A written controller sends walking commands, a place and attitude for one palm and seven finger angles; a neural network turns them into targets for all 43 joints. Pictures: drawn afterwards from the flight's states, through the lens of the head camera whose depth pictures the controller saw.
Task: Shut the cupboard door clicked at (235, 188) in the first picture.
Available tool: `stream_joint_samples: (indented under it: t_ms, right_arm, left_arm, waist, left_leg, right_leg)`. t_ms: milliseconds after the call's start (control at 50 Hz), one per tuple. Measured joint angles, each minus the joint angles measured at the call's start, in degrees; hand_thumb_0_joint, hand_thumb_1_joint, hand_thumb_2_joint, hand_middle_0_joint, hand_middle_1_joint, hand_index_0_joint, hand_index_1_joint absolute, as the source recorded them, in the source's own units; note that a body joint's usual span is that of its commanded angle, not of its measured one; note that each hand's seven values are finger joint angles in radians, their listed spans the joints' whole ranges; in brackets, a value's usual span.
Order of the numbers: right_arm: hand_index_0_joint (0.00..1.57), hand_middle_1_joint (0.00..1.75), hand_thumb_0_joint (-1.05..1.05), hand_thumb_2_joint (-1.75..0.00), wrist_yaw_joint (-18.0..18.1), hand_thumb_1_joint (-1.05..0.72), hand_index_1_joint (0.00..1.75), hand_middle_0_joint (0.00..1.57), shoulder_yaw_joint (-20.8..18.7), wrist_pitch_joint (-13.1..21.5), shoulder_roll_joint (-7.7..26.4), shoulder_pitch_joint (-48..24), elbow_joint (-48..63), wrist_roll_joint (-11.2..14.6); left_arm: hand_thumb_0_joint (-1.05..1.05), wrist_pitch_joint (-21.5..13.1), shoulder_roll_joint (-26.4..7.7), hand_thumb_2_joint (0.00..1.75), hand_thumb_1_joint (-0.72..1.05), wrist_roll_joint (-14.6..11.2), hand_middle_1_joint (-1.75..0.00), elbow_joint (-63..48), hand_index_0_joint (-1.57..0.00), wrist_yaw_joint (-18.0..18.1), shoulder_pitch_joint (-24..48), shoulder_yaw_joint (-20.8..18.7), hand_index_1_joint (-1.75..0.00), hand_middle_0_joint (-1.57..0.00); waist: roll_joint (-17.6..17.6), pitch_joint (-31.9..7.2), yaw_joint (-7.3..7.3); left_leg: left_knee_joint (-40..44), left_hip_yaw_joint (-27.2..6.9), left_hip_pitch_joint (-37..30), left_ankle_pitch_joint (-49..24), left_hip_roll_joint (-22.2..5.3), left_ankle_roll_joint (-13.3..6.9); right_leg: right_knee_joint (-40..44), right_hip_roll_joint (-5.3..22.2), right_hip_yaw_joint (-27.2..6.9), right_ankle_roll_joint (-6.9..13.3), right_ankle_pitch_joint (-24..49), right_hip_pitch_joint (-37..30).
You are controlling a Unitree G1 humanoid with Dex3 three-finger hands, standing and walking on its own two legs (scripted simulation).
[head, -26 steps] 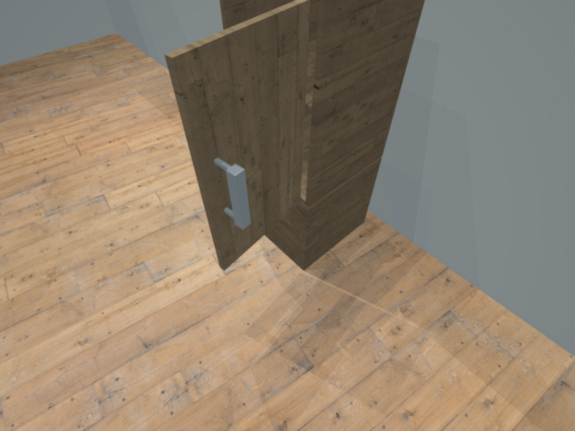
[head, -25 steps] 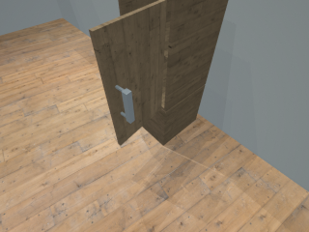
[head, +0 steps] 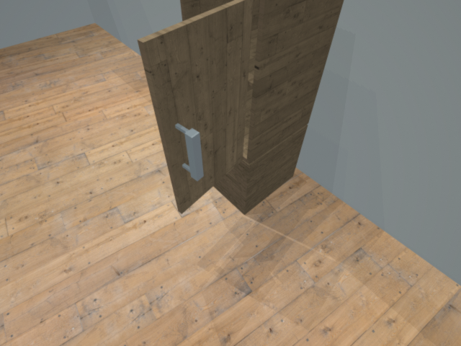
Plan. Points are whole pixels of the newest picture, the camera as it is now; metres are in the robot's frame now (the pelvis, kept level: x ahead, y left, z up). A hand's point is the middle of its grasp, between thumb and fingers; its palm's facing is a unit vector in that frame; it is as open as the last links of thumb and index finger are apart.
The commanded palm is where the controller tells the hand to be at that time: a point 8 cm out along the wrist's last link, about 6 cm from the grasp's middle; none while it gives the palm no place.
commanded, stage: look at it before walking up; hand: left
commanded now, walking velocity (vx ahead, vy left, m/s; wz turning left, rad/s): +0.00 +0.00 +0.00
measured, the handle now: (188, 152) +0.59 +0.15 -0.06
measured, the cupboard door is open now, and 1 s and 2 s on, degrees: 98 98 98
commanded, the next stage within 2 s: walk around to get in front in 0.42 s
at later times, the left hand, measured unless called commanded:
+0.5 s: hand out of the picture +0.04 +0.21 -0.17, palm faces +0.00 -0.96 -0.27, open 7.4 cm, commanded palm none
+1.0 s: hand out of the picture +0.06 +0.17 -0.18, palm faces -0.13 -0.94 -0.30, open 7.4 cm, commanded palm none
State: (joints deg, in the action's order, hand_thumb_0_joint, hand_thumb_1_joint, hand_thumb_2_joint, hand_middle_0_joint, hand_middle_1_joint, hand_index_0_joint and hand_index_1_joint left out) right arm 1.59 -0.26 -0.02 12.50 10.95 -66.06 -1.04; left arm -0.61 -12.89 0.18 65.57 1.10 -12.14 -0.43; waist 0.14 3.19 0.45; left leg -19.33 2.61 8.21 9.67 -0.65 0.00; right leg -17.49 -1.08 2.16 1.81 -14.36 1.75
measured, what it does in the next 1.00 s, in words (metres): stands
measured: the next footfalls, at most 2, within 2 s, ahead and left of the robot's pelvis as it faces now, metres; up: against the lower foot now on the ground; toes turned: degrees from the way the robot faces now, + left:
left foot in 1.52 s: +0.09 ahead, +0.08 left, +0.00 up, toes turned -32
right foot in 1.84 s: -0.04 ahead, -0.19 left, +0.00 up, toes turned -44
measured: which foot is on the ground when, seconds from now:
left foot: down 0.00-0.96, up 0.98-1.00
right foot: down 0.00-1.00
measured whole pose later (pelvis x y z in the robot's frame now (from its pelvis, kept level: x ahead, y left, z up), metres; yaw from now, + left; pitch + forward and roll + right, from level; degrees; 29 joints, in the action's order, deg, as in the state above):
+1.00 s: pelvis -0.02 -0.04 -0.03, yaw -12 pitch -1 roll +2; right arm 2.3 -3.7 -3.0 13.1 10.0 -58.9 -1.3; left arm 2.4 -11.8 1.4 56.1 -0.6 -11.6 -4.7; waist -2.1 7.3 -1.1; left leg -46.2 7.2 20.0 25.7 -5.8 2.4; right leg -39.2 -1.4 0.4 3.4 -20.5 17.2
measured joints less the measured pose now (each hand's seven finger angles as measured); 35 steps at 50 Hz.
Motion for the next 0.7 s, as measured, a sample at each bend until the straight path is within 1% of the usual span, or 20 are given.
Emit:
stream_joint_samples:
  t_ms: [560, 620, 700]
  right_arm:
    - [0.2, 0.3, 0.01, -0.9, -0.1, -0.91, 0.3, 0.2, 0.0, 0.2, 0.9, -0.6, 0.2, 0.0]
    - [0.2, 0.3, 0.01, -0.9, 0.3, -0.91, 0.3, 0.2, -0.3, -0.1, 0.8, -0.9, 0.7, -0.1]
    - [0.2, 0.3, 0.01, -0.9, 0.7, -0.91, 0.3, 0.2, -0.9, -0.8, -0.1, -1.2, 2.4, -0.1]
  left_arm:
    - [0.0, 0.0, -0.8, 0.9, 0.91, 0.1, -0.3, -0.4, -0.2, -0.1, 1.2, -0.2, -0.3, -0.2]
    - [0.0, 0.6, -0.5, 0.9, 0.91, 0.0, -0.3, -1.0, -0.2, 0.2, 0.9, -0.6, -0.3, -0.2]
    - [0.0, 1.9, 0.2, 0.9, 0.91, 0.2, -0.3, -2.2, -0.2, 0.0, 0.2, -1.4, -0.3, -0.2]
  waist:
    - [-0.3, -0.3, -0.01]
    - [-0.4, -0.3, -0.37]
    - [-0.5, 0.5, -0.73]
  left_leg:
    - [0.3, 0.0, -0.1, 0.1, 0.2, 0.1]
    - [-0.9, 0.7, 0.5, 0.8, -0.3, 0.2]
    - [-4.5, 2.5, 2.1, 2.8, -1.4, 0.4]
  right_leg:
    - [-0.4, 0.2, 0.0, 0.0, -0.5, 0.2]
    - [-1.6, -0.1, -0.7, 0.1, -0.9, 1.1]
    - [-5.5, -0.9, -2.5, 0.3, -2.3, 3.6]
